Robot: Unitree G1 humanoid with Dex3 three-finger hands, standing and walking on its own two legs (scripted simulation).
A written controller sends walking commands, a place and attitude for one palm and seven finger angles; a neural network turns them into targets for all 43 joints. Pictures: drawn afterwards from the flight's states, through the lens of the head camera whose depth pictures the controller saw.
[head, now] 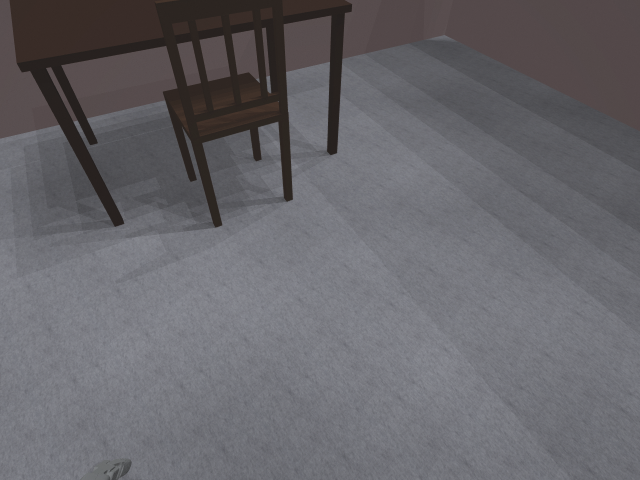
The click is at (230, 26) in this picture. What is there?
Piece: chair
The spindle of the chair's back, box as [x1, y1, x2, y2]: [221, 14, 241, 104]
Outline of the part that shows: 228,14 222,15 221,19 234,100 237,104 241,102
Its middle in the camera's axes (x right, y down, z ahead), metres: -0.30 -0.59 +1.28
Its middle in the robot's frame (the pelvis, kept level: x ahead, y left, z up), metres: +1.34 +0.36 -0.08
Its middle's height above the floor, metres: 0.69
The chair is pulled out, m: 0.00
